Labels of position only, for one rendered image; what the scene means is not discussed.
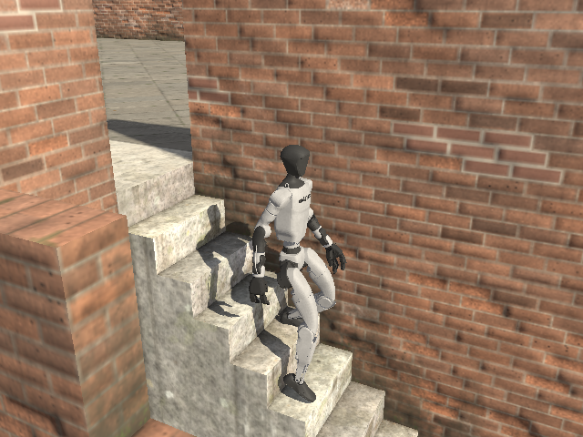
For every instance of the stairs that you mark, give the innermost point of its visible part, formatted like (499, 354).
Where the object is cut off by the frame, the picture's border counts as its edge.
(214, 360)

